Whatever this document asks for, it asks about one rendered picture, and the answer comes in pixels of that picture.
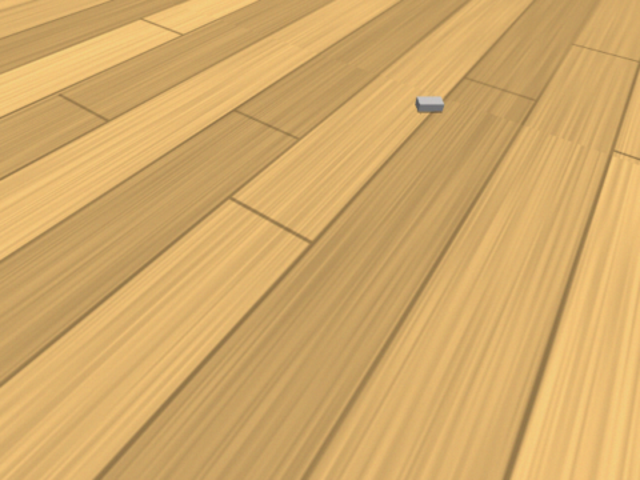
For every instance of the small box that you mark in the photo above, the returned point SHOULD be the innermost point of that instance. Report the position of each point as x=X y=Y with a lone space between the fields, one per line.
x=434 y=103

